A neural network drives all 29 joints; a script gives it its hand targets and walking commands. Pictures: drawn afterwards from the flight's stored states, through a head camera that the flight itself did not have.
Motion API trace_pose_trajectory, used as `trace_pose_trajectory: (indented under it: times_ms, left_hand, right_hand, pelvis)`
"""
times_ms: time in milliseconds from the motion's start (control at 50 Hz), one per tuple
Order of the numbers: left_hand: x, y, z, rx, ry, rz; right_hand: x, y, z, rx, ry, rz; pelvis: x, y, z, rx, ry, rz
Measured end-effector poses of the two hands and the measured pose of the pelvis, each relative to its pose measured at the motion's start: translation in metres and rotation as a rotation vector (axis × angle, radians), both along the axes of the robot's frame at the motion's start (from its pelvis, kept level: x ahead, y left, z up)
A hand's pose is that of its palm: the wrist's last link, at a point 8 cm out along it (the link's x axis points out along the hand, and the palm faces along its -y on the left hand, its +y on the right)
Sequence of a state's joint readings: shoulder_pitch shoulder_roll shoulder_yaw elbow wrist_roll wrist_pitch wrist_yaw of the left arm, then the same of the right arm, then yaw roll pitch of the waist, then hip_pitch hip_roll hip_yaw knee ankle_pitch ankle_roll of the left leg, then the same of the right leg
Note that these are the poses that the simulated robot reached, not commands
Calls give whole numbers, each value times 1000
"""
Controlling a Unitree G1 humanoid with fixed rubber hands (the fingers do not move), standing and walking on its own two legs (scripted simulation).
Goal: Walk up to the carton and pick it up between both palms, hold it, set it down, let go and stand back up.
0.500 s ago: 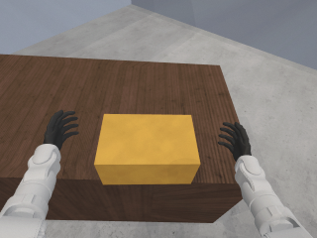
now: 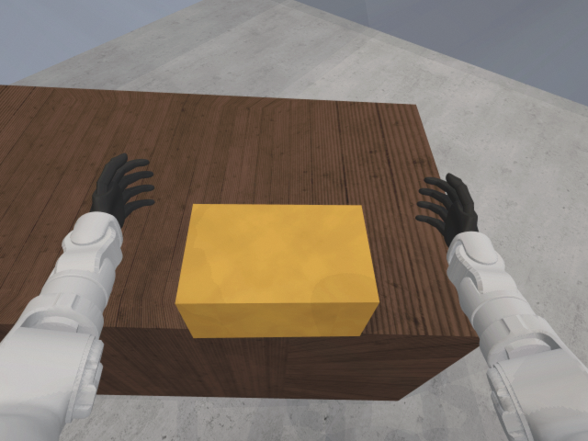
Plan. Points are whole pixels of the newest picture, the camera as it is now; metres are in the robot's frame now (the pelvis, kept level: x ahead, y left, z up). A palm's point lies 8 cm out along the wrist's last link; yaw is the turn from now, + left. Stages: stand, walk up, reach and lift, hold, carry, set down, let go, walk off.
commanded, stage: reach and lift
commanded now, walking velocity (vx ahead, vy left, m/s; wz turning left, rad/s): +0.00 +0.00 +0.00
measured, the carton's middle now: (277, 271) +0.41 +0.04 -0.09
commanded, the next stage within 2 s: none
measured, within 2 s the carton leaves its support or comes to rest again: neither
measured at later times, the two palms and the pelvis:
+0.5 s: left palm (141, 267) +0.39 +0.27 -0.06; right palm (424, 278) +0.39 -0.21 -0.06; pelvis -0.02 +0.00 -0.07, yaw +0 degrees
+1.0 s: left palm (157, 265) +0.39 +0.24 -0.05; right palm (410, 279) +0.39 -0.19 -0.06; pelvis -0.03 +0.01 -0.07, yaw -1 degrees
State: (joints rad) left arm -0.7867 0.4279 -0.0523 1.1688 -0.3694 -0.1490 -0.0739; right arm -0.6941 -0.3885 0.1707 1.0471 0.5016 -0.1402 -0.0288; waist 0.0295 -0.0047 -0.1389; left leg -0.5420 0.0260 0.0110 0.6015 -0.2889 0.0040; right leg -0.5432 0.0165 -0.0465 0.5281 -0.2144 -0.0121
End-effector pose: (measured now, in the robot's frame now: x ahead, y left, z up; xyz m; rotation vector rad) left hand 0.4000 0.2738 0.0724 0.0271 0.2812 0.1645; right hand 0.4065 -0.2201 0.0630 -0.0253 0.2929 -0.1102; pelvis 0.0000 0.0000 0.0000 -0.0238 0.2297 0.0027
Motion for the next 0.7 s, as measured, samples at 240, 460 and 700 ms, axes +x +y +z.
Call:
trace_pose_trajectory:
  times_ms: [240,460,700]
  left_hand:
    - [-30,7,-83,25,69,47]
    - [-17,-3,-128,33,23,20]
    - [-13,-25,-133,4,2,-40]
  right_hand:
    - [-21,11,-84,1,66,5]
    - [-13,10,-126,-6,17,-5]
    - [-26,3,-129,1,-15,-21]
  pelvis:
    - [-4,0,-24,-4,130,17]
    - [-17,0,-64,-11,268,2]
    - [-25,4,-72,-5,275,-21]
